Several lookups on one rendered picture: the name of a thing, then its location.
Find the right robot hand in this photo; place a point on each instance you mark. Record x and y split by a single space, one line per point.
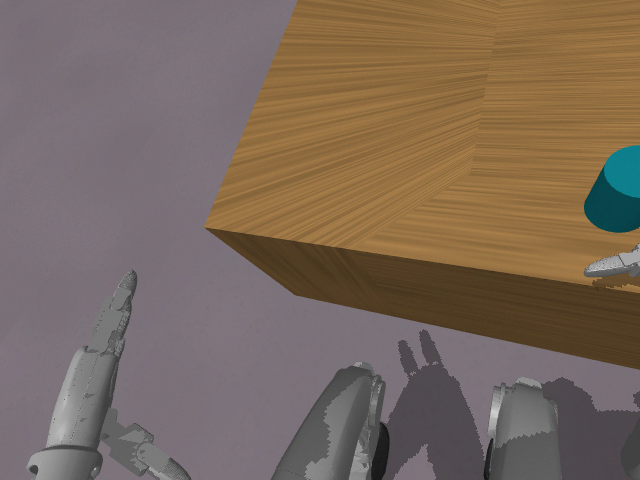
617 264

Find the left robot arm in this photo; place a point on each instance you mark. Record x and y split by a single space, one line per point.
65 462

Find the right robot arm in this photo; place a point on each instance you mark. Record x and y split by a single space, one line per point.
630 453

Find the left robot hand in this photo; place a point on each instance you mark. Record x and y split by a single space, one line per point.
83 415

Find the can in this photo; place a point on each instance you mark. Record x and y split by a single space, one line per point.
613 203

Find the left robot foot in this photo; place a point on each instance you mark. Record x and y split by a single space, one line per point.
379 462

